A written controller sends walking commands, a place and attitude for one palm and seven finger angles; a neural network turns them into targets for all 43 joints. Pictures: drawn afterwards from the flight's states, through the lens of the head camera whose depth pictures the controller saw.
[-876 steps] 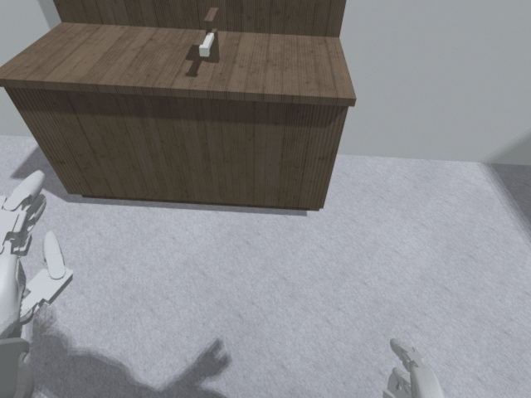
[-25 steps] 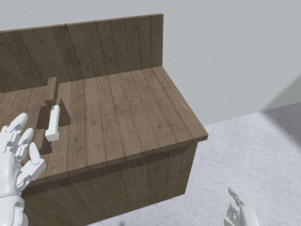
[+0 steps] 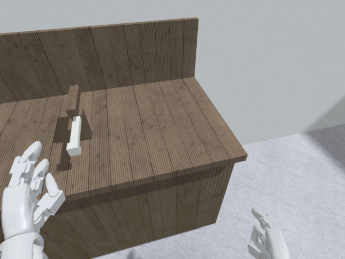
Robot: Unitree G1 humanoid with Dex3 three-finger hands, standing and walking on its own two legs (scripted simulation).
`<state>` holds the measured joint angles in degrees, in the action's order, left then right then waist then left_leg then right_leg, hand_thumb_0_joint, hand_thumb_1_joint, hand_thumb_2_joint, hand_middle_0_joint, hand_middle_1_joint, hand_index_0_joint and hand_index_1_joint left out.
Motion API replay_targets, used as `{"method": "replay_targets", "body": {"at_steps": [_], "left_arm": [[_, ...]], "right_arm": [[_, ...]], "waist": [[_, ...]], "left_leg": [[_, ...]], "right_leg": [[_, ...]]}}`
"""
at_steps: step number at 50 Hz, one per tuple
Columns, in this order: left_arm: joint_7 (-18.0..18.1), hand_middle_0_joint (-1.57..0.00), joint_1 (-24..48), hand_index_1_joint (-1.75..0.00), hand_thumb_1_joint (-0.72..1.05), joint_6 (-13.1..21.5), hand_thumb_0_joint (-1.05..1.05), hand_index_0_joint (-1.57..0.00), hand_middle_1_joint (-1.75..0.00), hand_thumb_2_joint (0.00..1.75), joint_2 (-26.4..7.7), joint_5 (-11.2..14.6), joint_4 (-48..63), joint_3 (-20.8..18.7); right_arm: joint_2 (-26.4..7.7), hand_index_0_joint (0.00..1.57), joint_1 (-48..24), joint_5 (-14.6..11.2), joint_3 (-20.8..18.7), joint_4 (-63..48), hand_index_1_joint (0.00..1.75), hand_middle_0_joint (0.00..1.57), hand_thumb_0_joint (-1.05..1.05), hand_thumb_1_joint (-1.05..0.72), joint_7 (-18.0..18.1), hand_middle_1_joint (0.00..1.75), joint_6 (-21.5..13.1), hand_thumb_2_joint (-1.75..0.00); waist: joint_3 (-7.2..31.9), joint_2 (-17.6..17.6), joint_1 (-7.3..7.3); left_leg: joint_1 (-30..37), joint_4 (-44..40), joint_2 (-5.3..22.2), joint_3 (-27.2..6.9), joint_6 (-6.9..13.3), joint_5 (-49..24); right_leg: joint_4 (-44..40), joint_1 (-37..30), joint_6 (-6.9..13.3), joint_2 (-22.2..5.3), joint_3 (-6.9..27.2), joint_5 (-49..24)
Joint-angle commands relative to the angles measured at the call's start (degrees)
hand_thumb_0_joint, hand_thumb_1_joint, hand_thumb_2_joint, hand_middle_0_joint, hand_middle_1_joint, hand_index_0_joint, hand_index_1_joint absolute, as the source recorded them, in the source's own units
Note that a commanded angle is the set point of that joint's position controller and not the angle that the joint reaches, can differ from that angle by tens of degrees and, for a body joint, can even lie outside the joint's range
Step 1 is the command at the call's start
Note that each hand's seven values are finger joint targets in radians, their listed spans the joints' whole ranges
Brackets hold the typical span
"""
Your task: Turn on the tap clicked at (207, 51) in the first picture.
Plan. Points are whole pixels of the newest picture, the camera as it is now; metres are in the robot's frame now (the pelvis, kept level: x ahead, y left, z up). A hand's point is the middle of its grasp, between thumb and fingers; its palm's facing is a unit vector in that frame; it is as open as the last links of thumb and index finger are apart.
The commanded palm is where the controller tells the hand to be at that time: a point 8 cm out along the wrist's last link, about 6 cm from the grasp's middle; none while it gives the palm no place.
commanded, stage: turn the palm inward beside the body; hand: left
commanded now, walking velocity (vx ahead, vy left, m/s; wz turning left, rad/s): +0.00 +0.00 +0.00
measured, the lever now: (74, 148) +0.36 +0.32 +0.05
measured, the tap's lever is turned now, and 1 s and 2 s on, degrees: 0 0 0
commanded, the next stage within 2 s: reach beside the lever's end, fingers flat in 0.58 s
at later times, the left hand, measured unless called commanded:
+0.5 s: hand (69, 190) +0.19 +0.22 +0.14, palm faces +0.52 -0.84 -0.11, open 7.4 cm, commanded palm +0.14 +0.26 +0.15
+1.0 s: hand (68, 185) +0.21 +0.23 +0.13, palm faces +0.56 -0.82 -0.12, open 7.4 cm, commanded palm +0.16 +0.28 +0.13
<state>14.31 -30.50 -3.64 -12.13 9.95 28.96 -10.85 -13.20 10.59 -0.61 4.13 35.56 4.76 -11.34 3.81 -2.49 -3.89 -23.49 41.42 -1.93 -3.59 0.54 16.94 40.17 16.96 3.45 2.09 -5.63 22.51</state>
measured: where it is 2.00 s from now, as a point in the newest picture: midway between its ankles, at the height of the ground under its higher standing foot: outside the picture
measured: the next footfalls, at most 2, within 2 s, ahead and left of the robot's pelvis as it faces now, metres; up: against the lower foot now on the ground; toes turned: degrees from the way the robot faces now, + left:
none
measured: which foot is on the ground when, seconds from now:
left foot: down 0.00-1.00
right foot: down 0.00-1.00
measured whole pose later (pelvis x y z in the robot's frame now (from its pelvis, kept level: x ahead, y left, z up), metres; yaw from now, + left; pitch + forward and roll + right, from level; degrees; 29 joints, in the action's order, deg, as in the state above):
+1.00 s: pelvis +0.01 -0.02 +0.00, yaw +0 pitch +0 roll +0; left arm 13.8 -25.3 -2.7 -11.9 12.5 19.7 -14.7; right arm -13.9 11.0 -0.6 3.0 37.6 5.4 -10.8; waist 3.9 -3.1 -3.5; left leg -22.6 40.1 -0.8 -4.7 -1.0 17.3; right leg 38.6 15.9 5.1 3.4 -6.5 22.8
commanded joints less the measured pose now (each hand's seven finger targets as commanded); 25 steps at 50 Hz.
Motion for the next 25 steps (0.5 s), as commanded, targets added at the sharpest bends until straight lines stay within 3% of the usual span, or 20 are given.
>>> {"method": "replay_targets", "body": {"at_steps": [1,4,5,8,9,10,11,14,15,18,19,20,21,23,24,25], "left_arm": [[0.87,-0.20,5.36,-0.30,0.90,3.81,0.00,-0.20,-0.30,0.90,-6.93,-0.36,14.28,-4.01],[1.64,-0.20,4.78,-0.30,0.90,3.32,0.00,-0.20,-0.30,0.90,-8.88,-0.29,14.35,-6.25],[1.47,-0.20,5.48,-0.30,0.90,3.14,0.00,-0.20,-0.30,0.90,-6.00,0.11,14.67,-3.68],[1.53,-0.20,5.45,-0.30,0.90,2.40,0.00,-0.20,-0.30,0.90,-6.27,0.71,13.90,-4.06],[1.55,-0.20,4.70,-0.30,0.90,1.61,0.00,-0.20,-0.30,0.90,-7.86,0.69,13.35,-5.68],[1.20,-0.20,5.37,-0.30,0.90,1.39,0.00,-0.20,-0.30,0.90,-5.74,0.95,14.40,-3.54],[1.18,-0.20,5.30,-0.30,0.90,1.26,0.00,-0.20,-0.30,0.90,-6.40,1.08,13.80,-4.27],[1.25,-0.20,4.12,-0.30,0.90,0.91,0.00,-0.20,-0.30,0.90,-8.26,0.63,13.76,-5.94],[1.07,-0.20,5.00,-0.30,0.90,1.17,0.00,-0.20,-0.30,0.90,-5.92,0.80,14.78,-3.74],[1.14,-0.20,5.04,-0.30,0.90,1.64,0.00,-0.20,-0.30,0.90,-6.51,1.06,14.01,-4.56],[1.32,-0.20,4.36,-0.30,0.90,1.54,0.00,-0.20,-0.30,0.90,-8.21,0.80,13.76,-6.35],[1.09,-0.20,5.08,-0.30,0.90,1.60,0.00,-0.20,-0.30,0.90,-5.70,0.96,14.13,-3.95],[1.20,-0.20,5.10,-0.30,0.90,1.73,0.00,-0.20,-0.30,0.90,-6.40,0.98,13.54,-4.57],[1.28,-0.20,4.95,-0.30,0.90,1.98,0.00,-0.20,-0.30,0.90,-6.60,1.06,13.49,-4.71],[1.36,-0.20,4.31,-0.30,0.90,1.83,0.00,-0.20,-0.30,0.90,-8.06,0.85,13.39,-6.12],[1.09,-0.20,4.91,-0.30,0.90,1.84,0.00,-0.20,-0.30,0.90,-5.71,1.07,13.26,-3.97]], "right_arm": [[-5.98,0.20,-9.31,-0.33,-2.77,-9.94,0.30,0.20,0.00,-0.90,0.77,0.30,-3.63,-0.90],[-6.23,0.20,-9.14,-0.11,-2.87,-9.30,0.30,0.20,0.00,-0.90,0.84,0.30,-3.68,-0.90],[-5.90,0.20,-9.36,-0.22,-2.65,-9.66,0.30,0.20,0.00,-0.90,0.81,0.30,-3.60,-0.90],[-6.21,0.20,-9.37,-0.19,-2.77,-9.50,0.30,0.20,0.00,-0.90,0.85,0.30,-3.69,-0.90],[-6.27,0.20,-9.50,-0.35,-2.75,-9.18,0.30,0.20,0.00,-0.90,1.00,0.30,-3.63,-0.90],[-5.96,0.20,-9.83,-0.33,-2.60,-9.67,0.30,0.20,0.00,-0.90,1.03,0.30,-3.60,-0.90],[-6.11,0.20,-9.45,-0.37,-2.63,-9.56,0.30,0.20,0.00,-0.90,1.07,0.30,-3.71,-0.90],[-6.26,0.20,-8.77,-0.27,-2.85,-9.02,0.30,0.20,0.00,-0.90,0.95,0.30,-3.50,-0.90],[-5.93,0.20,-9.20,-0.25,-2.79,-9.55,0.30,0.20,0.00,-0.90,0.85,0.30,-3.46,-0.90],[-6.11,0.20,-8.74,-0.12,-2.95,-9.49,0.30,0.20,0.00,-0.90,0.80,0.30,-3.49,-0.90],[-6.17,0.20,-8.60,-0.19,-3.11,-9.05,0.30,0.20,0.00,-0.90,0.85,0.30,-3.44,-0.90],[-5.82,0.20,-8.85,-0.20,-2.85,-9.46,0.30,0.20,0.00,-0.90,0.78,0.30,-3.33,-0.90],[-6.02,0.20,-8.50,-0.24,-2.96,-9.43,0.30,0.20,0.00,-0.90,0.76,0.30,-3.41,-0.90],[-6.08,0.20,-8.50,-0.12,-3.05,-9.50,0.30,0.20,0.00,-0.90,0.79,0.30,-3.39,-0.90],[-6.15,0.20,-8.53,-0.21,-3.12,-9.16,0.30,0.20,0.00,-0.90,0.82,0.30,-3.34,-0.90],[-5.88,0.20,-8.50,-0.28,-2.91,-9.47,0.30,0.20,0.00,-0.90,0.78,0.30,-3.22,-0.90]], "waist": [[1.16,-0.40,0.36],[1.92,-2.35,-0.28],[1.73,-0.67,0.47],[1.66,0.43,0.33],[1.22,-0.43,-0.42],[1.83,0.04,0.23],[1.26,1.62,0.20],[2.12,-0.23,-0.39],[2.51,0.11,0.26],[2.62,1.26,0.23],[2.64,0.14,-0.37],[2.43,-0.57,0.24],[2.30,1.29,0.31],[2.71,1.42,0.22],[2.35,-0.23,-0.33],[1.98,1.61,0.32]], "left_leg": [[5.21,-7.80,1.53,-1.96,1.30,1.22],[5.25,-7.74,1.25,-1.89,1.27,0.69],[5.28,-7.77,1.27,-2.03,1.22,0.50],[5.25,-7.58,1.30,-2.00,1.31,0.16],[4.93,-7.97,1.21,-2.08,1.32,0.82],[5.58,-7.83,1.07,-1.70,1.43,0.10],[5.32,-7.56,1.17,-1.77,1.47,-0.80],[5.79,-6.90,1.03,-1.22,1.46,-3.78],[6.36,-6.70,0.96,-0.98,1.46,-4.56],[6.16,-6.22,0.88,-0.78,1.55,-4.96],[6.29,-6.16,0.82,-0.70,1.56,-5.33],[6.56,-6.13,0.79,-0.54,1.50,-5.76],[6.38,-5.97,0.90,-0.60,1.52,-5.70],[6.09,-5.66,0.74,-0.40,1.60,-5.61],[6.19,-5.70,0.66,-0.37,1.62,-5.81],[5.92,-5.87,0.66,-0.38,1.59,-5.52]], "right_leg": [[-9.36,6.06,-1.76,-1.90,1.99,-2.83],[-9.67,5.49,-1.68,-1.93,2.35,-3.27],[-9.34,5.41,-1.73,-2.04,2.09,-3.51],[-9.86,5.22,-1.82,-2.00,2.23,-3.67],[-10.39,4.94,-1.76,-1.99,2.45,-3.10],[-10.38,4.64,-1.87,-2.21,2.47,-3.69],[-10.54,4.63,-1.94,-2.11,2.45,-4.45],[-10.71,3.72,-1.83,-2.22,2.85,-7.14],[-10.34,3.71,-1.93,-2.41,2.81,-8.22],[-10.62,3.64,-2.14,-2.38,3.10,-8.92],[-10.91,3.42,-2.06,-2.33,3.28,-9.28],[-10.56,3.56,-2.06,-2.55,3.14,-9.90],[-10.71,3.56,-2.19,-2.47,3.20,-10.06],[-10.87,3.35,-2.35,-2.57,3.58,-10.10],[-11.29,3.18,-2.17,-2.57,3.88,-10.28],[-11.08,3.24,-2.33,-2.72,3.60,-10.07]]}}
